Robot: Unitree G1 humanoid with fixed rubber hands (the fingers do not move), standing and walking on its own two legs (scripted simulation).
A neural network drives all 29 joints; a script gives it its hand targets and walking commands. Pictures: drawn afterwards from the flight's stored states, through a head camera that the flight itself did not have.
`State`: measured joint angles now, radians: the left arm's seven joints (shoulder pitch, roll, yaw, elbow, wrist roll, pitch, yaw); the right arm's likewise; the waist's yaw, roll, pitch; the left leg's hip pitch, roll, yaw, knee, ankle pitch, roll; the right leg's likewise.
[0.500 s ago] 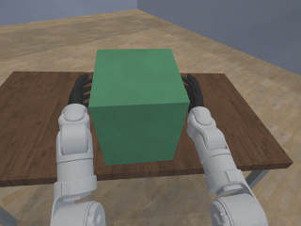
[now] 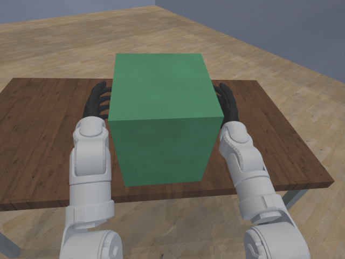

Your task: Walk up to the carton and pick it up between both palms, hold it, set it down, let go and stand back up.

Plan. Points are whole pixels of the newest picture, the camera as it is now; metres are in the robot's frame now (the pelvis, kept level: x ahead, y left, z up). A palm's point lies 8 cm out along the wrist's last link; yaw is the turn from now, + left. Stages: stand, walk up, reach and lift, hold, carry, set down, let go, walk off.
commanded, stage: hold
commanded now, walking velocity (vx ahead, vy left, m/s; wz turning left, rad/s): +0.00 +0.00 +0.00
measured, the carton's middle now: (161, 122) +0.40 +0.01 +0.13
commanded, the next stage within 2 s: none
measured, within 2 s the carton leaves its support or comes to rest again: neither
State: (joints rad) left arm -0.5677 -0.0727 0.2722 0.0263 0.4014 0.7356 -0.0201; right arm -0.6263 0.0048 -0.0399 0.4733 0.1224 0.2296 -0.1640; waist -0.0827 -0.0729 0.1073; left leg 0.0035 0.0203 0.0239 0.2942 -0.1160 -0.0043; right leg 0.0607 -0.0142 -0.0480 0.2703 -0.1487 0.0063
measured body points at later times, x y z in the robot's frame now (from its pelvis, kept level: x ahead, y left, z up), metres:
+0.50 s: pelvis +0.01 +0.00 +0.00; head -0.03 +0.03 +0.45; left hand +0.37 +0.17 +0.18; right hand +0.38 -0.13 +0.18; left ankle +0.04 +0.12 -0.75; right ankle +0.01 -0.12 -0.75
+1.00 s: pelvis -0.01 -0.01 +0.00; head -0.05 +0.01 +0.45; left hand +0.37 +0.14 +0.20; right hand +0.37 -0.15 +0.19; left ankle +0.04 +0.12 -0.75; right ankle +0.01 -0.12 -0.75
